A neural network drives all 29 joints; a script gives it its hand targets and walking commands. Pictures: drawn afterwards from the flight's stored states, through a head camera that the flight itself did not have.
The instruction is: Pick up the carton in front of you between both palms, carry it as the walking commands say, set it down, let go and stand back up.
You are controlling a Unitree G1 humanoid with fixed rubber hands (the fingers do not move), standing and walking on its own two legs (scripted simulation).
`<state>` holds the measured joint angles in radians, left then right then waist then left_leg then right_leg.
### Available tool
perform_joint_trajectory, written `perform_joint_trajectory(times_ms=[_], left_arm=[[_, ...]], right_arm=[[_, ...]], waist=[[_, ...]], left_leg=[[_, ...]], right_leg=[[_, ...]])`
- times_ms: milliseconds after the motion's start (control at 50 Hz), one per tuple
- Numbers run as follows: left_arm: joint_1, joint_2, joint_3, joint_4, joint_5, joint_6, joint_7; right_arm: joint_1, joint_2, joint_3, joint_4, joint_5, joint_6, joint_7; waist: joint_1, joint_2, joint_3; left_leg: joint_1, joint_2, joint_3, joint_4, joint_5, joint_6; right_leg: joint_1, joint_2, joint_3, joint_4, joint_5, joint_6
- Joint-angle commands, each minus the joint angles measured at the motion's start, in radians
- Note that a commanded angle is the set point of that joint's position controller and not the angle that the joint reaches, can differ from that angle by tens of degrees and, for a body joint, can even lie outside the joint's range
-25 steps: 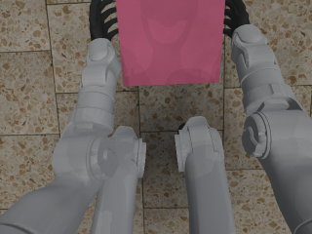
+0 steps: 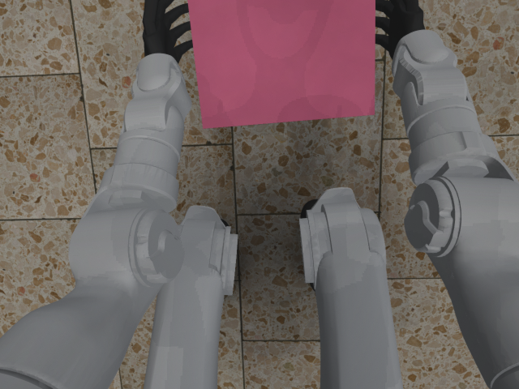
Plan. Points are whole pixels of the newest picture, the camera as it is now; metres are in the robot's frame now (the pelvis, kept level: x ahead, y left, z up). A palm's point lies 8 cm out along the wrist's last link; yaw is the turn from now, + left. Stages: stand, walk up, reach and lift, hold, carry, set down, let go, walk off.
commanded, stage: set down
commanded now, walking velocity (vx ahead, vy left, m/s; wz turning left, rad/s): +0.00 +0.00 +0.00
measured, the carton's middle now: (279, 54) +0.51 -0.09 -0.26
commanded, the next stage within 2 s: let go in 1.68 s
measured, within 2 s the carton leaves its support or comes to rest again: neither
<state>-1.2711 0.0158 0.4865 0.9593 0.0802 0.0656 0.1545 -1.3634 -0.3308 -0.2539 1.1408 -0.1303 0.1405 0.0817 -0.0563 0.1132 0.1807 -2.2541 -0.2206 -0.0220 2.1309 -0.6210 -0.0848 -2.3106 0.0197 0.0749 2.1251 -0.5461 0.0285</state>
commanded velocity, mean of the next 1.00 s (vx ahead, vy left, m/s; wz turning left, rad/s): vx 0.00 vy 0.00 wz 0.00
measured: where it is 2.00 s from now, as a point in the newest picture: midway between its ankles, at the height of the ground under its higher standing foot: (265, 271)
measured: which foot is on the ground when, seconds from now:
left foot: down 0.00-1.00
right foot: down 0.00-1.00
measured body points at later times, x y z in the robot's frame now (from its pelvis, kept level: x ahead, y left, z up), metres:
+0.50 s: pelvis +0.00 -0.01 -0.01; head +0.35 -0.07 +0.25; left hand +0.50 +0.07 -0.21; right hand +0.47 -0.28 -0.23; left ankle +0.10 +0.11 -0.35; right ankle +0.11 -0.13 -0.35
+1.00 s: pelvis -0.01 -0.01 +0.05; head +0.32 -0.08 +0.35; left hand +0.50 +0.07 -0.09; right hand +0.49 -0.30 -0.10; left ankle +0.10 +0.11 -0.35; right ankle +0.11 -0.13 -0.35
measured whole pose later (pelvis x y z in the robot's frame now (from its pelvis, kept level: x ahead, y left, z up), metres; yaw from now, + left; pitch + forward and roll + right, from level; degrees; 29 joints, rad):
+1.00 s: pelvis -0.01 -0.01 +0.05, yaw -2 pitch +40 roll +5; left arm -1.07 0.06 0.25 0.74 -0.07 0.14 0.22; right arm -1.20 -0.46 -0.14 0.97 0.10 0.12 0.07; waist -0.03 0.05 0.15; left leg -2.07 -0.11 0.00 1.96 -0.60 -0.07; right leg -2.16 0.03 0.06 1.96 -0.50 -0.01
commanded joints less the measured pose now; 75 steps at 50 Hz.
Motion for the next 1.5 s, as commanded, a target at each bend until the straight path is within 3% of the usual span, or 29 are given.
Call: perform_joint_trajectory(times_ms=[0,220,240,260,280,300,340,400,440,500,540,560,660,740,760,780,800,880,960,980,1060,1080,1100,1120,1140,1320,1340,1400,1480], left_arm=[[-0.282,-0.680,-0.301,0.130,-0.006,0.057,-0.195],[-0.242,-0.626,-0.297,0.146,-0.001,0.043,-0.196],[-0.245,-0.574,-0.295,0.146,-0.002,0.040,-0.190],[-0.241,-0.564,-0.285,0.162,-0.006,0.039,-0.185],[-0.227,-0.532,-0.276,0.151,-0.008,0.031,-0.174],[-0.230,-0.469,-0.285,0.129,-0.008,0.020,-0.163],[-0.164,-0.257,-0.233,0.134,-0.011,0.007,-0.119],[-0.063,0.124,-0.234,0.059,-0.117,-0.040,0.002],[-0.078,0.156,-0.293,0.033,-0.191,-0.064,0.022],[-0.170,0.176,-0.345,-0.073,-0.261,-0.083,0.027],[-0.161,0.152,-0.403,-0.076,-0.314,-0.073,0.023],[-0.157,0.132,-0.422,-0.075,-0.334,-0.068,0.022],[-0.089,0.156,-0.385,-0.130,-0.314,-0.032,0.042],[-0.053,0.195,-0.320,-0.246,-0.274,-0.003,0.072],[-0.045,0.118,-0.374,-0.277,-0.295,0.013,0.074],[-0.034,0.163,-0.326,-0.263,-0.243,0.012,0.077],[-0.032,0.136,-0.328,-0.304,-0.256,0.025,0.083],[-0.014,0.166,-0.236,-0.330,-0.168,0.051,0.083],[0.044,0.114,-0.220,-0.327,-0.135,0.057,0.065],[0.040,0.124,-0.220,-0.315,-0.132,0.057,0.060],[0.056,0.107,-0.206,-0.328,-0.112,0.050,0.049],[0.066,0.065,-0.256,-0.316,-0.144,0.053,0.046],[0.083,0.098,-0.218,-0.327,-0.132,0.052,0.049],[0.099,0.095,-0.225,-0.322,-0.127,0.056,0.050],[0.113,0.100,-0.226,-0.359,-0.113,0.052,0.047],[0.181,0.054,-0.264,-0.475,-0.131,0.077,0.045],[0.186,0.070,-0.237,-0.502,-0.122,0.072,0.043],[0.243,0.082,-0.242,-0.509,-0.100,0.075,0.038],[0.273,0.046,-0.236,-0.469,-0.095,0.088,0.030]], right_arm=[[-0.255,0.584,0.169,0.015,0.041,-0.014,0.162],[-0.220,0.509,0.166,0.046,0.044,-0.032,0.134],[-0.233,0.491,0.163,0.021,0.061,-0.039,0.132],[-0.225,0.471,0.149,0.032,0.056,-0.040,0.129],[-0.232,0.438,0.153,0.044,0.061,-0.048,0.119],[-0.204,0.400,0.139,0.056,0.062,-0.057,0.109],[-0.144,0.174,0.076,0.075,0.049,-0.086,0.058],[-0.044,-0.300,0.001,0.064,0.095,-0.151,-0.067],[-0.105,-0.298,0.038,0.025,0.185,-0.180,-0.080],[-0.200,-0.289,0.127,-0.070,0.286,-0.201,-0.066],[-0.249,-0.327,0.144,-0.132,0.319,-0.206,-0.053],[-0.228,-0.325,0.153,-0.134,0.320,-0.195,-0.047],[-0.150,-0.328,0.164,-0.135,0.344,-0.146,-0.025],[-0.123,-0.355,0.145,-0.212,0.305,-0.109,-0.034],[-0.138,-0.326,0.157,-0.240,0.305,-0.103,-0.029],[-0.120,-0.330,0.117,-0.279,0.291,-0.093,-0.030],[-0.098,-0.338,0.119,-0.249,0.258,-0.078,-0.030],[-0.074,-0.292,0.091,-0.252,0.234,-0.042,-0.020],[-0.047,-0.249,0.086,-0.257,0.223,-0.035,-0.012],[-0.039,-0.237,0.086,-0.279,0.221,-0.037,-0.009],[-0.059,-0.245,0.063,-0.293,0.204,-0.044,-0.002],[-0.029,-0.240,0.069,-0.248,0.199,-0.044,0.000],[-0.012,-0.248,0.069,-0.255,0.194,-0.044,-0.004],[-0.014,-0.251,0.057,-0.274,0.200,-0.046,0.001],[0.011,-0.240,0.051,-0.290,0.199,-0.044,0.004],[0.050,-0.252,0.024,-0.353,0.172,-0.025,0.027],[0.069,-0.223,0.028,-0.398,0.174,-0.025,0.028],[0.112,-0.242,0.010,-0.379,0.166,-0.022,0.035],[0.132,-0.244,-0.010,-0.350,0.144,-0.023,0.054]], waist=[[-0.091,-0.048,-0.770],[-0.091,-0.027,-0.722],[-0.064,-0.038,-0.712],[-0.090,-0.043,-0.716],[-0.062,-0.058,-0.731],[-0.082,-0.049,-0.726],[-0.067,-0.051,-0.721],[-0.095,-0.076,-0.769],[-0.070,-0.100,-0.819],[-0.033,-0.143,-0.928],[-0.039,-0.145,-0.981],[-0.072,-0.159,-1.012],[-0.040,-0.155,-1.070],[-0.023,-0.202,-1.209],[-0.044,-0.210,-1.207],[-0.022,-0.178,-1.204],[-0.047,-0.219,-1.183],[0.016,-0.201,-1.082],[0.024,-0.213,-1.093],[-0.002,-0.216,-1.081],[0.040,-0.212,-1.076],[0.009,-0.206,-1.103],[0.032,-0.234,-1.126],[0.008,-0.229,-1.162],[0.030,-0.199,-1.170],[0.017,-0.191,-1.243],[0.018,-0.237,-1.231],[0.051,-0.195,-1.262],[0.026,-0.200,-1.200]], left_leg=[[0.245,0.003,0.072,-0.156,0.212,0.041],[0.201,0.007,0.076,-0.118,0.188,0.030],[0.209,0.014,0.078,-0.114,0.183,0.034],[0.213,0.019,0.074,-0.106,0.178,0.028],[0.245,0.017,0.075,-0.112,0.183,0.030],[0.235,0.026,0.078,-0.108,0.182,0.021],[0.249,0.035,0.087,-0.105,0.174,0.008],[0.306,0.074,0.093,-0.116,0.189,-0.021],[0.346,0.082,0.084,-0.112,0.221,-0.008],[0.351,0.099,0.091,-0.077,0.273,0.004],[0.377,0.100,0.100,-0.080,0.293,-0.004],[0.407,0.099,0.098,-0.080,0.289,0.001],[0.448,0.102,0.121,-0.107,0.223,0.007],[0.528,0.098,0.126,-0.161,0.231,0.011],[0.518,0.093,0.123,-0.187,0.220,0.013],[0.529,0.087,0.136,-0.185,0.220,0.013],[0.519,0.085,0.135,-0.218,0.189,0.013],[0.484,0.083,0.145,-0.295,0.117,0.021],[0.475,0.086,0.148,-0.359,0.140,0.023],[0.473,0.086,0.149,-0.373,0.129,0.024],[0.486,0.094,0.140,-0.428,0.187,0.015],[0.518,0.095,0.139,-0.450,0.192,0.007],[0.515,0.084,0.152,-0.466,0.211,0.006],[0.543,0.093,0.135,-0.490,0.219,0.011],[0.561,0.093,0.136,-0.501,0.237,0.010],[0.694,0.087,0.135,-0.657,0.276,-0.001],[0.689,0.091,0.128,-0.681,0.276,0.011],[0.775,0.094,0.123,-0.737,0.330,0.003],[0.809,0.104,0.112,-0.829,0.317,0.000]], right_leg=[[0.488,0.029,-0.046,-0.165,0.294,-0.080],[0.484,0.031,-0.035,-0.151,0.282,-0.082],[0.486,0.023,-0.034,-0.138,0.273,-0.075],[0.490,0.018,-0.038,-0.135,0.263,-0.073],[0.474,0.018,-0.041,-0.134,0.244,-0.071],[0.492,0.015,-0.040,-0.130,0.269,-0.068],[0.507,0.001,-0.039,-0.129,0.239,-0.062],[0.593,-0.029,-0.032,-0.124,0.283,-0.054],[0.634,-0.038,-0.022,-0.129,0.325,-0.058],[0.711,-0.050,-0.001,-0.108,0.403,-0.053],[0.754,-0.047,-0.010,-0.100,0.412,-0.053],[0.778,-0.046,-0.020,-0.103,0.416,-0.047],[0.844,-0.039,-0.023,-0.146,0.370,-0.035],[0.956,-0.035,-0.045,-0.182,0.370,-0.034],[0.958,-0.026,-0.058,-0.199,0.370,-0.039],[0.956,-0.019,-0.048,-0.223,0.364,-0.031],[0.962,-0.018,-0.063,-0.250,0.313,-0.035],[0.899,-0.007,-0.067,-0.323,0.204,-0.031],[0.933,0.003,-0.075,-0.380,0.267,-0.022],[0.940,0.007,-0.067,-0.408,0.253,-0.022],[0.935,0.009,-0.064,-0.455,0.287,-0.023],[0.970,0.010,-0.073,-0.480,0.306,-0.021],[1.013,0.016,-0.063,-0.500,0.329,-0.016],[1.034,0.022,-0.079,-0.495,0.371,-0.016],[1.026,0.017,-0.078,-0.509,0.382,-0.018],[1.208,0.033,-0.081,-0.669,0.448,-0.020],[1.252,0.034,-0.079,-0.691,0.454,-0.014],[1.260,0.033,-0.081,-0.730,0.479,-0.014],[1.301,0.036,-0.077,-0.818,0.476,-0.018]])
